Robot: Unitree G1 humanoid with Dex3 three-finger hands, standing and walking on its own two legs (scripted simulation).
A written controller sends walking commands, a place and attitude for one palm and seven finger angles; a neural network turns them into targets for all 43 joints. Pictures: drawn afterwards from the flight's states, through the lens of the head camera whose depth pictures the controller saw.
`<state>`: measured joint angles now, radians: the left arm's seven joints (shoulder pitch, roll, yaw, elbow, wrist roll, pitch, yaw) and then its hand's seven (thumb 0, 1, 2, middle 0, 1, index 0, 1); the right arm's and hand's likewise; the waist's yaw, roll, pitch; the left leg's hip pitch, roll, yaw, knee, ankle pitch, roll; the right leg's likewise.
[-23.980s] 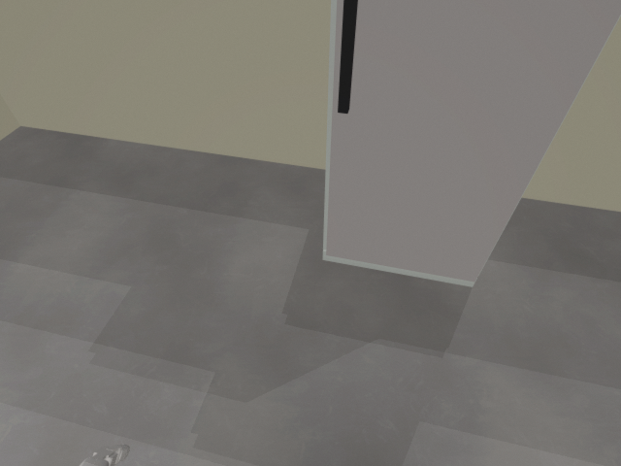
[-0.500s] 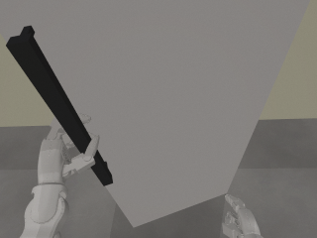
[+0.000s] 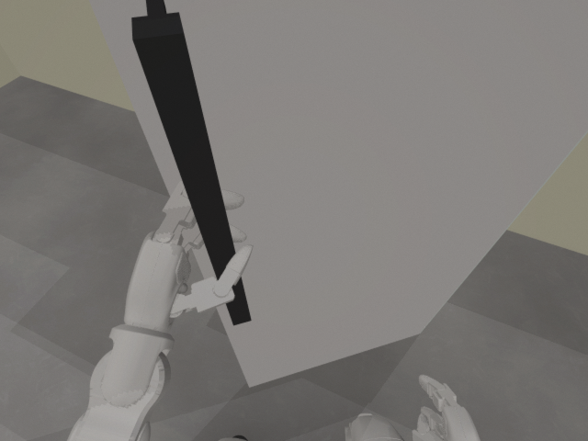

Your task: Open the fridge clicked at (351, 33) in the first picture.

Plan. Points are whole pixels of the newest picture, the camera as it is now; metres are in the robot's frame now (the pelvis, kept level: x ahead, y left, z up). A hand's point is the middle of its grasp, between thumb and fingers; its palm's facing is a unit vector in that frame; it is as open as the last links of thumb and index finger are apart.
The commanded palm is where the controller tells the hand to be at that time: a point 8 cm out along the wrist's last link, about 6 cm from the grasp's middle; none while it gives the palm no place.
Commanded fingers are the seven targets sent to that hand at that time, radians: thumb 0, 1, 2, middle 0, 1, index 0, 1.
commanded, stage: walk backward, drawing the door open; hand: left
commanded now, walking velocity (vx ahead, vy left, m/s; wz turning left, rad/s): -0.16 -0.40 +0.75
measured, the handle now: (214, 218) +0.31 +0.10 +0.18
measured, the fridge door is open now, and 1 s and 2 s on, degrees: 41 73 65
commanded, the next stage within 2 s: stop walking and hold the door back in 0.68 s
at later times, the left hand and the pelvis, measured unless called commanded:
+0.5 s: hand (325, 414) +0.14 -0.01 +0.15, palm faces +0.40 -0.89 -0.20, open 7.4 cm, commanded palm +0.09 +0.02 +0.15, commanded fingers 0.00 0.90 0.90 -0.45 -1.40 -0.45 -1.40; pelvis -0.08 -0.24 -0.01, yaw +24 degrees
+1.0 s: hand out of the picture +0.05 -0.13 +0.15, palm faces +0.77 -0.62 -0.13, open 6.7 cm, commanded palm +0.03 -0.08 +0.13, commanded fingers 0.00 0.90 0.90 -0.45 -1.40 -0.45 -1.40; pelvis -0.06 -0.44 -0.01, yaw +47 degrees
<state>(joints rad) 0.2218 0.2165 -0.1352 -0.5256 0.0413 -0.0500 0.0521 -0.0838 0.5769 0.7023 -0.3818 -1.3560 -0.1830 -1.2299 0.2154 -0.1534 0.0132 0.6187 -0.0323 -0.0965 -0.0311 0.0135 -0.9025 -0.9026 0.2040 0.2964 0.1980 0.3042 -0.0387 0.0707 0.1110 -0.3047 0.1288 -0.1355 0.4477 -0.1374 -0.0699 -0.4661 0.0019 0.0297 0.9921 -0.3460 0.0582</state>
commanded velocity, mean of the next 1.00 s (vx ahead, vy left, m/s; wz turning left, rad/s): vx -0.06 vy -0.23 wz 0.57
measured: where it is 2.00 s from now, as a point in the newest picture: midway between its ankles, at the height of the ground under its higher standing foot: outside the picture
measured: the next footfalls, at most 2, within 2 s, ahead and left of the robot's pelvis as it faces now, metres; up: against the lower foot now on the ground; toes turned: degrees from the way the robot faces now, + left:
right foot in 0.10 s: +0.02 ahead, -0.21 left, +0.00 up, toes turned +4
left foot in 0.32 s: -0.04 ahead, -0.02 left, +0.00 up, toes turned +21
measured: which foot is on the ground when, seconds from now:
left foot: down 0.00-0.10, up 0.12-0.30, down 0.32-0.60, up 0.62-0.86, down 0.88-1.00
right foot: up 0.00-0.08, down 0.10-0.30, up 0.32-0.58, down 0.60-0.90, up 0.92-1.00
